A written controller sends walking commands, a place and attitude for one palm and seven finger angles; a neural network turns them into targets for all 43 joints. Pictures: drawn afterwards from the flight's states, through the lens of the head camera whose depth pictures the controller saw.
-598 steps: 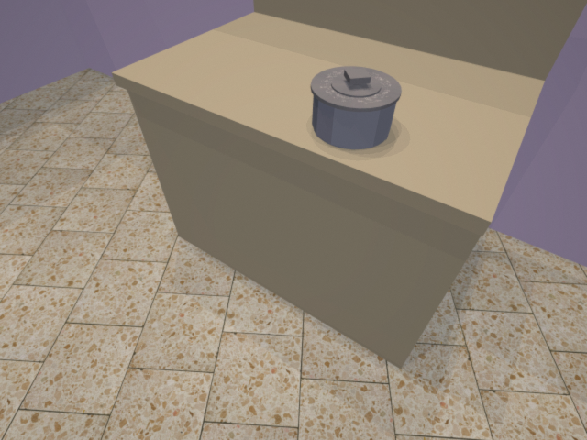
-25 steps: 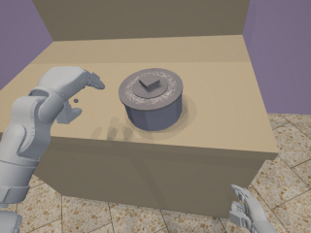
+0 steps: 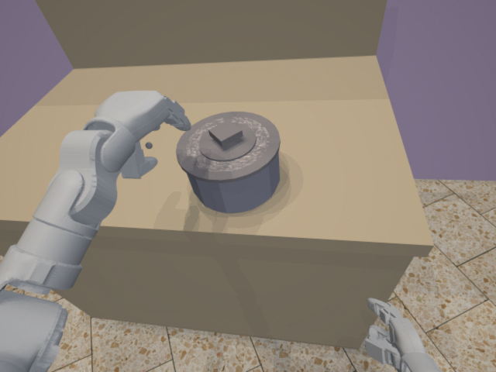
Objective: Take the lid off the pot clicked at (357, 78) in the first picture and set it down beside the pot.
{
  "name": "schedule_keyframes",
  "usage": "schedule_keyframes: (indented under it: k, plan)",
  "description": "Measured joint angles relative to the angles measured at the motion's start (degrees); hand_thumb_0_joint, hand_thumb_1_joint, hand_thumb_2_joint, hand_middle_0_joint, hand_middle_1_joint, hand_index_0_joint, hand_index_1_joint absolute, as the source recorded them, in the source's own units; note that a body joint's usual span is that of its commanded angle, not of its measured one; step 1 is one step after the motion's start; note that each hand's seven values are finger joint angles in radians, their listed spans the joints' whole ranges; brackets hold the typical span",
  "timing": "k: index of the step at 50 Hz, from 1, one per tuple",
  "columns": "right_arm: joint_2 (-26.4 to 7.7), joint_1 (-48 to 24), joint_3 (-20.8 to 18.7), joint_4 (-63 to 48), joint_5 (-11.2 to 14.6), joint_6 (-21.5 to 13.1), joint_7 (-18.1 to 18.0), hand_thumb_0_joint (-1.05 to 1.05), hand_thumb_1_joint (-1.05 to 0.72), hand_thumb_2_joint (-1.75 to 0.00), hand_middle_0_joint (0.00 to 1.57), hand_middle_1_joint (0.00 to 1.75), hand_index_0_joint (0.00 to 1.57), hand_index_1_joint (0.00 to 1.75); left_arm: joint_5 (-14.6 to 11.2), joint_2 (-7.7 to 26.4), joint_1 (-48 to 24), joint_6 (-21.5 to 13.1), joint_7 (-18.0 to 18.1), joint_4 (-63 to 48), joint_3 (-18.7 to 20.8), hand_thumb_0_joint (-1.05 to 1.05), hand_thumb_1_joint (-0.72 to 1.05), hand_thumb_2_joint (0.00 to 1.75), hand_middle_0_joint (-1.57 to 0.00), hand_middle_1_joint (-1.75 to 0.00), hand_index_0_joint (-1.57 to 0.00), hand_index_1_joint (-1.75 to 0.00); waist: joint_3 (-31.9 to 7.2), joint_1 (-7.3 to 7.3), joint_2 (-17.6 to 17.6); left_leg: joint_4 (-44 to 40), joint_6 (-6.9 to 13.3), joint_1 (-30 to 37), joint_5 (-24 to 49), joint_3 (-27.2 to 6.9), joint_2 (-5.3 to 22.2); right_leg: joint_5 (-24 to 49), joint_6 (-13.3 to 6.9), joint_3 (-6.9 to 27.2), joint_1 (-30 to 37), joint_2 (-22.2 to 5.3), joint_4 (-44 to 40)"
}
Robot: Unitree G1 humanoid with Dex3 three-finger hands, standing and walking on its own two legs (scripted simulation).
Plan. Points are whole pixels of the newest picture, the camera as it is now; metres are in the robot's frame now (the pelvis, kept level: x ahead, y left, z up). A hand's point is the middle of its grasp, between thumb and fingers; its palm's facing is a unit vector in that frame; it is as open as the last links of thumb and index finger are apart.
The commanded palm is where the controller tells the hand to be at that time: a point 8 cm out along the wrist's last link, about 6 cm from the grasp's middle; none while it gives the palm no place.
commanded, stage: move the open hand above the knob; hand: left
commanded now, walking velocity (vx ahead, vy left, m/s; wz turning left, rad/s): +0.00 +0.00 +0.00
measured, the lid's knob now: (225, 133) +0.49 +0.08 +0.14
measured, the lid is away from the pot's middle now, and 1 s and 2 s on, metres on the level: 0.00 0.00 0.00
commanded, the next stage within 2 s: lower the open fingers around the knob in 1.46 s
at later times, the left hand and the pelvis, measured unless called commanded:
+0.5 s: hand (201, 117) +0.44 +0.10 +0.21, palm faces -0.13 -0.01 -0.99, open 9.8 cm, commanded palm +0.42 +0.10 +0.27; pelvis +0.01 +0.00 +0.00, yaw -1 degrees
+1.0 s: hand (218, 108) +0.47 +0.07 +0.21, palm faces -0.17 -0.01 -0.99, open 9.8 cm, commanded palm +0.44 +0.08 +0.27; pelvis +0.02 +0.00 +0.00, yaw -1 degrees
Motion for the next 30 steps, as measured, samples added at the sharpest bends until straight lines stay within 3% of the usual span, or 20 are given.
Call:
schedule_keyframes:
  k: [10, 30]
  plan:
    - [0.3, 0.8, -0.2, 0.9, 0.0, -0.1, 0.1, 0.01, -0.90, -0.90, 0.20, 0.30, 0.19, 0.30, 1.1, -3.5, -6.5, 1.3, 0.8, 5.7, -4.2, 0.00, -0.31, 1.56, -0.88, -0.08, -0.89, -0.08, -0.3, -0.79, -0.1, -0.1, 0.1, -0.2, -0.2, 0.1, -0.2, -0.4, 0.0, 0.2, -0.4, -0.2, 0.5]
    - [0.5, 2.8, -0.4, 3.4, -0.1, 0.0, -0.1, 0.01, -0.90, -0.90, 0.19, 0.30, 0.19, 0.30, 2.8, -10.5, -18.6, 4.3, 3.7, 21.5, -8.3, 0.00, -0.31, 1.56, -0.88, -0.08, -0.89, -0.08, -1.7, -2.86, -0.7, -0.9, 0.0, -0.7, -0.5, 0.8, -0.2, -1.0, 0.0, 0.9, -1.6, -0.2, 0.5]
